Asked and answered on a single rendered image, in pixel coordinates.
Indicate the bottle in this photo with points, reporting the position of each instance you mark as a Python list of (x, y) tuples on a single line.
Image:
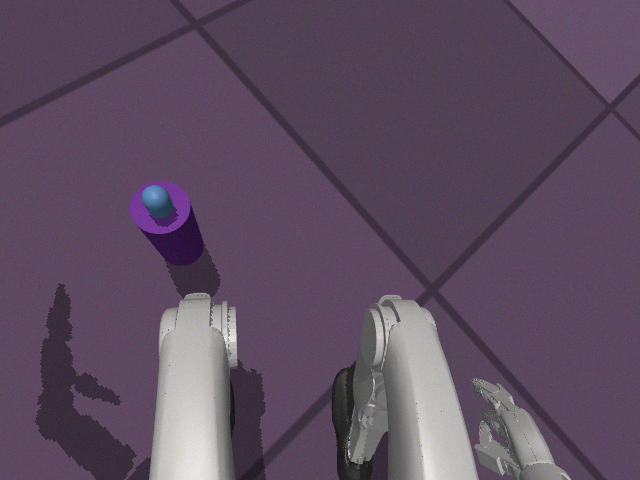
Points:
[(163, 212)]

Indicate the right robot arm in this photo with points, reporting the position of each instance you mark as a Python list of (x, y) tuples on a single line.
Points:
[(543, 471)]

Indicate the right robot hand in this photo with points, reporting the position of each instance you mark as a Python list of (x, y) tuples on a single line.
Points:
[(517, 430)]

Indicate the right robot foot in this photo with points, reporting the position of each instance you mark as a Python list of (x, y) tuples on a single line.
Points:
[(342, 409)]

